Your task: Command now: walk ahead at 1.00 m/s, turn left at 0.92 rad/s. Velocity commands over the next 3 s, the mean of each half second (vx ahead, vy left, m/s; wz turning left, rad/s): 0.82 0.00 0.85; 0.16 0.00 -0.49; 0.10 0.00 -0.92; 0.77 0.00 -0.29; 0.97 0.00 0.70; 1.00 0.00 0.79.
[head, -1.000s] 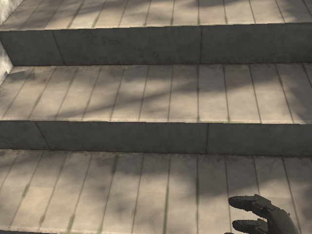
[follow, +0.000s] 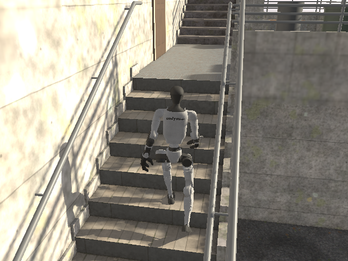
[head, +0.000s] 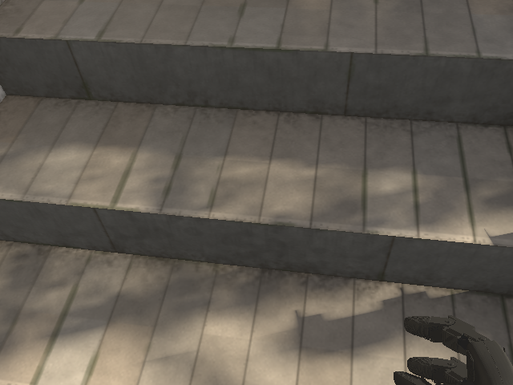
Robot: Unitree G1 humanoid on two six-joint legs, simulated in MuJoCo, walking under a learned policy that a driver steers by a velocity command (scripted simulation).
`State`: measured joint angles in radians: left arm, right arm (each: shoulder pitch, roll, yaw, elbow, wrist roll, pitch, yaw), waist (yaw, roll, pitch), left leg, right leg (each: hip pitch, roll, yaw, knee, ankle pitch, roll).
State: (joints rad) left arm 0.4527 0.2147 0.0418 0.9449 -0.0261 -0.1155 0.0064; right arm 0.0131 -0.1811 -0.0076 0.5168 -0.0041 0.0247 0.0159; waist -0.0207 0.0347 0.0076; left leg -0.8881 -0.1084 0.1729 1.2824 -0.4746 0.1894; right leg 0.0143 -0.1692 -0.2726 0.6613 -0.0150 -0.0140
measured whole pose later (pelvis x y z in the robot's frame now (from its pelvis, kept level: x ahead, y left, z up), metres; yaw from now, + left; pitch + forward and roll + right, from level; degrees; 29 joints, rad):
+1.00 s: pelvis +0.52 +0.05 +0.32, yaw +9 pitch +7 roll +1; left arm 0.16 0.17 -0.03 0.67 0.02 0.01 -0.06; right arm 0.20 -0.24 -0.05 0.82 -0.09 -0.08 -0.05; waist -0.01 0.01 -0.12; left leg -0.32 0.12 0.20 0.30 -0.09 0.00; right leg -1.04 -0.04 0.05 2.11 -0.56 0.00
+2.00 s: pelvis +0.71 -0.07 +0.46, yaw -24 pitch +2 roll -1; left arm 0.44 0.25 0.05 0.76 0.04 -0.07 0.02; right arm 0.16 -0.18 -0.02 0.63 -0.04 -0.02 0.02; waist 0.04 0.03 -0.12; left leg -0.83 -0.02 -0.07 1.74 -0.23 0.02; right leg -0.33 0.05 -0.14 0.68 -0.40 -0.09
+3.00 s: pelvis +1.52 -0.03 +0.81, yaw +21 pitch +3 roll -3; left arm 0.54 0.27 0.07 1.04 0.04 -0.14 0.01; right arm -0.18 -0.14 -0.01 0.41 -0.02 -0.03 -0.02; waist 0.03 -0.02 -0.08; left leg -1.26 -0.05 -0.11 1.97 -0.54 0.18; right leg -0.02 -0.02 -0.23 0.40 -0.41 0.01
